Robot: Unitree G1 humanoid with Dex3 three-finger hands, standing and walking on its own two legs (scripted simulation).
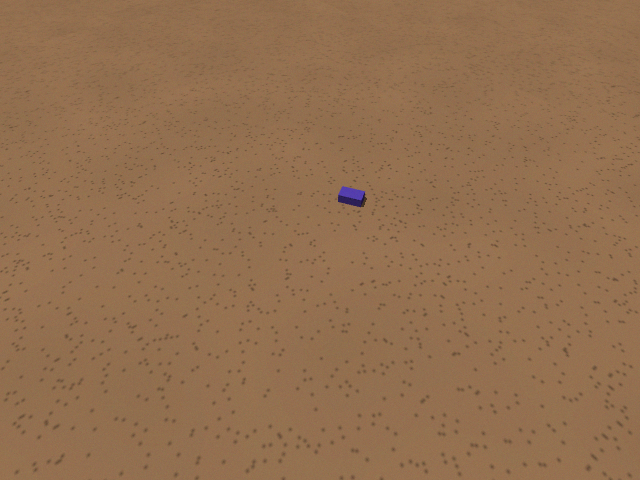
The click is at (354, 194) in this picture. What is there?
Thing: flat box
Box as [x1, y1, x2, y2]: [338, 186, 364, 206]
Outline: 342,186 338,194 338,201 360,206 364,197 364,191
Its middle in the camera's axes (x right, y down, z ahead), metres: +0.14 -0.19 +1.82
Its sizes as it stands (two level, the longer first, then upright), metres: 0.111 0.066 0.043
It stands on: the floor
